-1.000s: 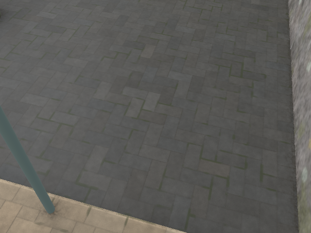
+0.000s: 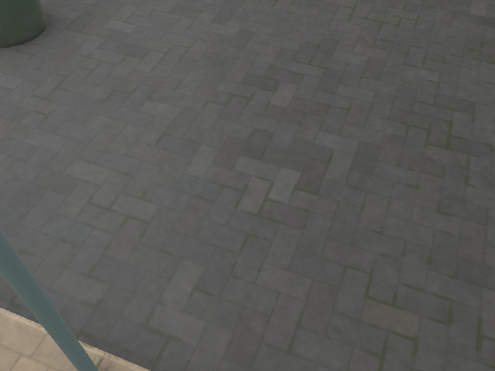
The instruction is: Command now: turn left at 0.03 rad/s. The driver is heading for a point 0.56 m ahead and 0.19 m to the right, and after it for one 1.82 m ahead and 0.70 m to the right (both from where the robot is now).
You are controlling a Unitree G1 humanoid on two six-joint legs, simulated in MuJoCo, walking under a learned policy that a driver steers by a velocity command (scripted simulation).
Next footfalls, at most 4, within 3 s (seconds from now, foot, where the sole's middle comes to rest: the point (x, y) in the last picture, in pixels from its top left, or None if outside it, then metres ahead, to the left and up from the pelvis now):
1.16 left None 0.34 0.17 -0.94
1.66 right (285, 344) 0.69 -0.11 -1.10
2.00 left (229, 292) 0.88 0.08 -1.10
2.42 right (278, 345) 0.68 -0.09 -1.10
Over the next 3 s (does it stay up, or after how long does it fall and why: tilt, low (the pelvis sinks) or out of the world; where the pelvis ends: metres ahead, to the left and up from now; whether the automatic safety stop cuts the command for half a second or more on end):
stays up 0.75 -0.01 -0.33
